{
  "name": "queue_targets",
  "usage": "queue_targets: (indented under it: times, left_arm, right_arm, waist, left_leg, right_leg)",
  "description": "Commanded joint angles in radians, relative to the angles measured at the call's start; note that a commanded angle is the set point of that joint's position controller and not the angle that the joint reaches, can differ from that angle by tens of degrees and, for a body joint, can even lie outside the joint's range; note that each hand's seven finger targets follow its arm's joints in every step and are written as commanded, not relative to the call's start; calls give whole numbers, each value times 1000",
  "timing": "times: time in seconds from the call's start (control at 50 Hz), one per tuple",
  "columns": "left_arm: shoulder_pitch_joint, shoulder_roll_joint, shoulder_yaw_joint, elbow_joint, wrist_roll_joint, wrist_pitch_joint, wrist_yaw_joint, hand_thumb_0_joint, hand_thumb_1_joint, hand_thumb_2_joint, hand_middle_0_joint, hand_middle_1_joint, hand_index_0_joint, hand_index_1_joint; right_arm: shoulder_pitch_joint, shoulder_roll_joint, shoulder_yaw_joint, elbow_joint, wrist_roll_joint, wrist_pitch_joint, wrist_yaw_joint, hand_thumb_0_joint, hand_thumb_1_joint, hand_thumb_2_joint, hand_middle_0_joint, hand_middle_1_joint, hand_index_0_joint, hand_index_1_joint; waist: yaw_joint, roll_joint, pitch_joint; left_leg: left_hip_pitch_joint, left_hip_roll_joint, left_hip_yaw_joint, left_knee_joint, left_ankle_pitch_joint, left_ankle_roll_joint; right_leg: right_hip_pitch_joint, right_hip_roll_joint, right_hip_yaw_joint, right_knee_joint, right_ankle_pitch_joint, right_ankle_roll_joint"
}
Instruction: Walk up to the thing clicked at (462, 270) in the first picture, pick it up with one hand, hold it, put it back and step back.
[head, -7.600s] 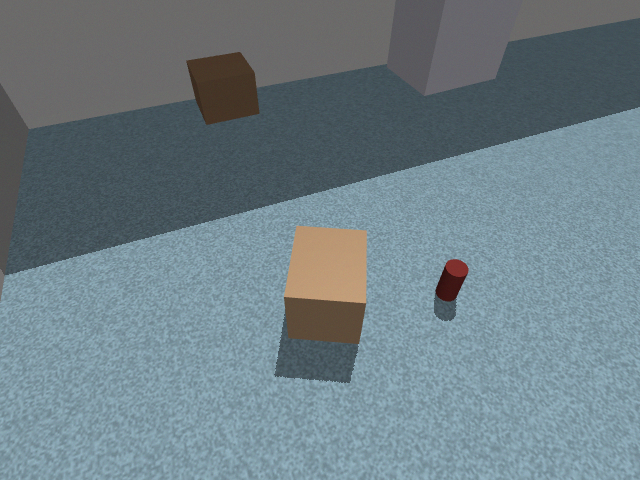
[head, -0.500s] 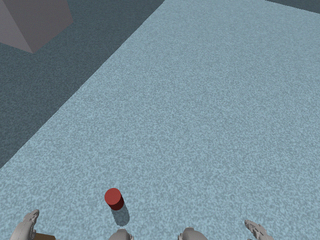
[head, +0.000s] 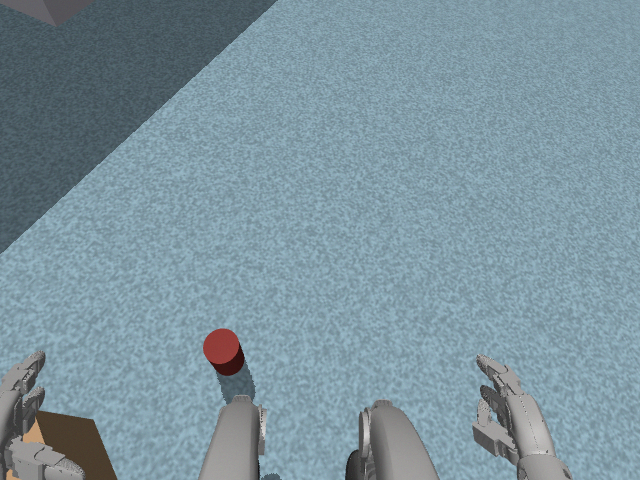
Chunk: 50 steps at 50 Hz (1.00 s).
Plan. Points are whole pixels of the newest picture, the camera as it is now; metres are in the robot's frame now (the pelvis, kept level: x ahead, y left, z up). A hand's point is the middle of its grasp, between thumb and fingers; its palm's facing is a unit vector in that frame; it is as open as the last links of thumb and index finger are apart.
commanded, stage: go down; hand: left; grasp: from the side
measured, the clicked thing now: (225, 353) +0.38 +0.20 -0.55
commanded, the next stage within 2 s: none
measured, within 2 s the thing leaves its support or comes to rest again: neither
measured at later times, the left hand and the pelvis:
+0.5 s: hand (74, 377) +0.26 +0.35 -0.18, palm faces +0.12 -0.97 -0.22, open 17.4 cm; pelvis -0.04 -0.01 -0.13, yaw -2 degrees
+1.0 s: hand (77, 361) +0.29 +0.37 -0.22, palm faces +0.12 -0.98 -0.18, open 17.4 cm; pelvis -0.05 +0.00 -0.20, yaw -3 degrees
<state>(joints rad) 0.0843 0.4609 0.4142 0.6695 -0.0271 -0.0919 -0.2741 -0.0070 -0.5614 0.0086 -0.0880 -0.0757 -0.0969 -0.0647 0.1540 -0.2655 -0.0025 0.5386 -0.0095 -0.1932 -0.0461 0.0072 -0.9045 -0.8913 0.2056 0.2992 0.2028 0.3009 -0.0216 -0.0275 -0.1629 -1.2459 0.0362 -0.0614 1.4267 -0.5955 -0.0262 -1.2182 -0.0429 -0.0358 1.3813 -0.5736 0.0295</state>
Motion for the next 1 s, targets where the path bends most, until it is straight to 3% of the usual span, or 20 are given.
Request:
queue_targets:
  times: [0.0, 0.02, 0.1, 0.12, 0.2, 0.24, 0.26, 0.32, 0.36, 0.46, 0.48, 0.54, 0.56, 0.64, 0.66, 0.68, 0.82, 0.86, 0.98]
  left_arm:
    - [-97, 268, 127, -91, -50, -161, -77, 0, -611, 39, -80, -122, -85, -115]
    - [-112, 283, 131, -100, -49, -176, -89, 0, -608, 48, -75, -119, -78, -113]
    - [-104, 353, 219, -70, -69, -208, -119, 0, -611, 71, -74, -126, -72, -125]
    - [-110, 348, 215, -81, -72, -213, -125, 0, -611, 78, -72, -130, -71, -129]
    - [-181, 422, 281, -122, -97, -234, -145, 0, -609, 101, -66, -151, -68, -147]
    - [-230, 417, 274, -103, -106, -239, -157, 0, -593, 106, -65, -154, -69, -148]
    - [-243, 396, 272, -72, -113, -242, -166, 0, -595, 114, -62, -159, -67, -153]
    - [-303, 421, 276, -41, -118, -260, -198, 0, -573, 114, -63, -164, -70, -155]
    - [-349, 478, 301, -49, -119, -272, -213, 0, -563, 111, -62, -157, -68, -148]
    - [-401, 507, 320, 30, -131, -289, -245, 0, -563, 92, -66, -147, -73, -137]
    - [-416, 539, 331, 21, -133, -294, -249, 0, -559, 92, -65, -141, -69, -133]
    - [-426, 550, 336, 33, -136, -295, -267, 0, -564, 87, -69, -146, -74, -137]
    - [-418, 565, 354, 44, -138, -295, -270, 0, -565, 87, -68, -141, -73, -133]
    - [-446, 570, 358, 47, -149, -298, -286, 0, -579, 81, -67, -134, -71, -127]
    - [-464, 601, 373, 36, -152, -300, -288, 0, -555, 82, -63, -124, -65, -119]
    - [-460, 584, 366, 45, -155, -302, -296, 0, -556, 79, -64, -126, -69, -118]
    - [-519, 632, 398, 51, -160, -315, -323, 0, -596, 79, -57, -106, -54, -107]
    - [-541, 626, 383, 61, -163, -314, -333, 0, -575, 85, -54, -107, -51, -108]
    - [-559, 658, 399, 77, -163, -310, -348, 0, -550, 92, -51, -104, -47, -105]
  right_arm:
    - [21, -187, -74, -85, -2, -46, -16, 0, -898, -897, 199, 300, 199, 300]
    - [20, -188, -73, -81, -5, -45, -14, 0, -891, -896, 199, 300, 199, 300]
    - [14, -219, -77, -57, -7, -34, -9, 0, -890, -897, 199, 300, 199, 300]
    - [8, -217, -78, -53, -6, -31, -8, 0, -893, -898, 199, 300, 199, 300]
    - [9, -227, -79, -31, -6, -24, -10, 0, -890, -897, 199, 300, 199, 300]
    - [8, -219, -77, -19, -5, -22, -14, 0, -895, -898, 199, 300, 199, 300]
    - [9, -222, -76, -8, -3, -23, -16, 0, -886, -896, 199, 300, 199, 300]
    - [19, -237, -76, 14, -5, -23, -17, 0, -882, -895, 199, 300, 200, 300]
    - [16, -241, -71, 13, -6, -22, -19, 0, -878, -894, 200, 300, 199, 300]
    - [19, -246, -59, 31, -4, -24, -19, 0, -884, -895, 200, 300, 200, 300]
    - [11, -251, -56, 24, -4, -24, -18, 0, -885, -896, 200, 300, 200, 300]
    - [22, -260, -52, 30, -3, -24, -15, 0, -892, -897, 200, 300, 200, 300]
    - [12, -266, -51, 29, -3, -24, -15, 0, -892, -898, 200, 300, 200, 300]
    - [15, -273, -47, 36, -1, -23, -11, 0, -899, -900, 199, 300, 200, 300]
    - [13, -277, -44, 29, 1, -24, -12, 0, -900, -901, 199, 300, 200, 300]
    - [15, -275, -43, 37, 0, -23, -12, 0, -898, -900, 200, 300, 200, 300]
    - [32, -289, -39, 56, -9, -22, -10, 0, -912, -906, 199, 300, 199, 300]
    - [30, -289, -38, 59, -10, -23, -9, 0, -914, -906, 199, 300, 199, 300]
    - [31, -296, -32, 71, -14, -23, -6, 0, -911, -906, 199, 300, 199, 300]
  waist:
    - [21, 147, -373]
    - [30, 166, -398]
    - [64, 178, -492]
    - [63, 181, -489]
    - [54, 138, -551]
    - [34, 125, -517]
    - [26, 126, -498]
    - [16, 143, -502]
    - [24, 146, -514]
    - [24, 143, -482]
    - [29, 147, -480]
    - [29, 148, -497]
    - [41, 156, -511]
    - [32, 177, -504]
    - [39, 185, -505]
    - [32, 186, -508]
    - [29, 212, -546]
    - [16, 193, -526]
    - [24, 200, -533]
  left_leg:
    - [129, -19, 8, -94, 177, 26]
    - [121, -19, 8, -77, 180, 23]
    - [120, -17, -13, -16, 265, 22]
    - [96, -21, -10, 0, 253, 24]
    - [13, -28, 7, 86, 262, 36]
    - [-58, -28, 15, 111, 176, 42]
    - [-71, -27, 7, 115, 156, 40]
    - [-88, -22, 1, 154, 131, 41]
    - [-125, -22, 6, 170, 89, 42]
    - [-213, -22, 5, 202, -13, 46]
    - [-238, -21, 5, 201, -43, 46]
    - [-250, -22, 8, 230, -6, 46]
    - [-238, -20, 6, 236, 7, 44]
    - [-259, -19, 1, 259, -14, 44]
    - [-268, -18, -2, 260, -18, 44]
    - [-269, -18, 1, 275, -1, 44]
    - [-274, -18, -1, 336, 70, 39]
    - [-311, -19, 6, 352, 26, 44]
    - [-332, -19, 8, 376, 9, 45]
  right_leg:
    - [32, 24, 11, -15, 141, -53]
    - [16, 23, 13, 5, 140, -54]
    - [-63, 29, -13, 101, 187, -62]
    - [-82, 29, -10, 108, 178, -62]
    - [-74, 30, 4, 144, 192, -59]
    - [-101, 29, 18, 140, 124, -54]
    - [-135, 30, 10, 160, 111, -56]
    - [-208, 30, 3, 197, 93, -58]
    - [-217, 30, 7, 207, 61, -57]
    - [-268, 33, 5, 244, -21, -54]
    - [-268, 33, 6, 248, -49, -53]
    - [-275, 33, -3, 280, -19, -55]
    - [-297, 36, -11, 301, -2, -58]
    - [-341, 37, -26, 339, -9, -58]
    - [-346, 38, -28, 351, -13, -60]
    - [-355, 37, -28, 359, 3, -59]
    - [-398, 37, -37, 430, 55, -66]
    - [-405, 39, -36, 425, 20, -63]
    - [-432, 41, -43, 455, 8, -62]
